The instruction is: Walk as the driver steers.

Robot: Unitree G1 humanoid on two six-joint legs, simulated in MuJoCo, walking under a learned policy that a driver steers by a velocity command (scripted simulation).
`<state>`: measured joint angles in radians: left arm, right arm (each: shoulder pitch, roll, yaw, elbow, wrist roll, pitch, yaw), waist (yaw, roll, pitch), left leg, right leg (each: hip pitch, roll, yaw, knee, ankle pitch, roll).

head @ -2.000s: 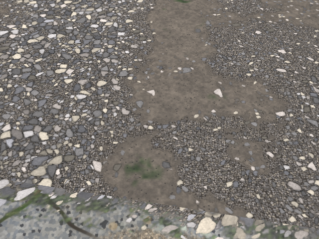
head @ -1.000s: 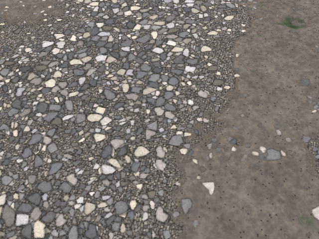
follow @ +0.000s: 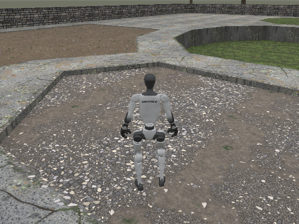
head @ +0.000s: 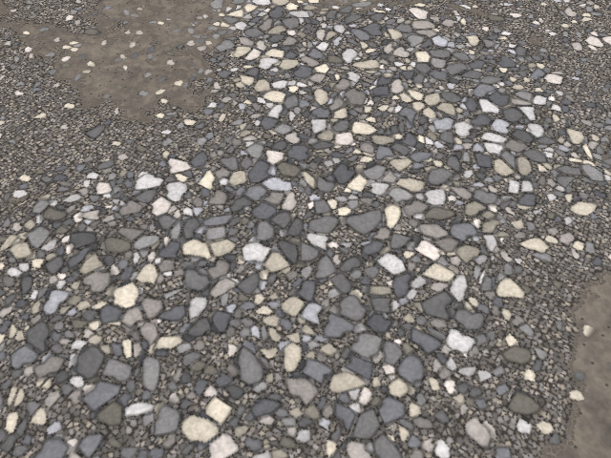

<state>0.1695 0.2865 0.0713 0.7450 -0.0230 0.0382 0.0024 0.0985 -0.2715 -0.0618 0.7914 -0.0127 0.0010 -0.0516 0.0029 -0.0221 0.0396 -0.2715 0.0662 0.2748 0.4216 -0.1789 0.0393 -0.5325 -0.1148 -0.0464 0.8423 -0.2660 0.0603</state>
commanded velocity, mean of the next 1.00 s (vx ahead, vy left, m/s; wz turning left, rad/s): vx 0.01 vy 0.00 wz -0.55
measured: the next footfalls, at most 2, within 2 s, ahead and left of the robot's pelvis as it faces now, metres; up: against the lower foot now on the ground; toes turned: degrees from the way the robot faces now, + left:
right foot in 0.08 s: +0.07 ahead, -0.14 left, +0.00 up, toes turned -10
left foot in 0.54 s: +0.19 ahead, +0.05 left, +0.00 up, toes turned -34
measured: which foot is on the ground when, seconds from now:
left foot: down 0.00-0.08, up 0.10-0.52, down 0.54-1.00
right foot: up 0.00-0.06, down 0.08-0.54, up 0.56-0.84, down 0.86-1.00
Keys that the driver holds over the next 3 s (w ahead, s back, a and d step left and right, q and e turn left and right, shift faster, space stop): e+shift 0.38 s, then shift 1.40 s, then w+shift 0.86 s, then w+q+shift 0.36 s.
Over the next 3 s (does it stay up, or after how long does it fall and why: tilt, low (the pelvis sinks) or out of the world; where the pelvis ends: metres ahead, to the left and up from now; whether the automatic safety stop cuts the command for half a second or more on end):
stays up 0.77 -0.41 -0.03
